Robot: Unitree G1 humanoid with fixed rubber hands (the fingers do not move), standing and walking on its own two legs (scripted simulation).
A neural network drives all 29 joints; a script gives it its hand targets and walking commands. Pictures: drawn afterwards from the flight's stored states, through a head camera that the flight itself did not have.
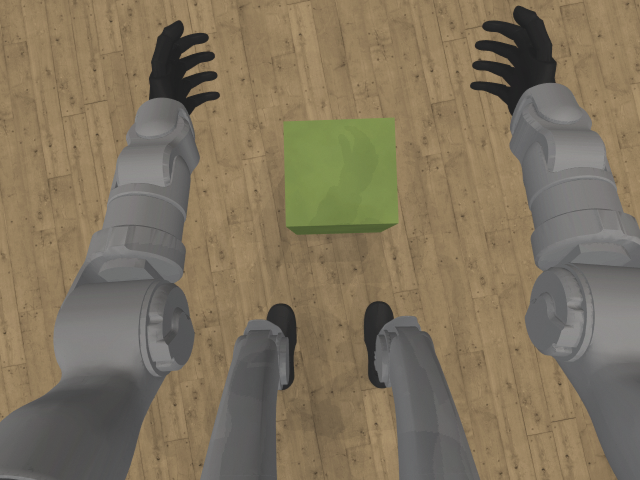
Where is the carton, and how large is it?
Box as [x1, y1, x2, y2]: [283, 118, 398, 234]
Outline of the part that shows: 394,118 283,121 286,226 296,234 374,232 381,231 398,222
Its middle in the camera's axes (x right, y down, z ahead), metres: +0.04 -0.12 +0.85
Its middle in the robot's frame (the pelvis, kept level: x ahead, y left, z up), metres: +0.51 -0.02 -0.52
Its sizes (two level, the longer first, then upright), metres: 0.210 0.200 0.250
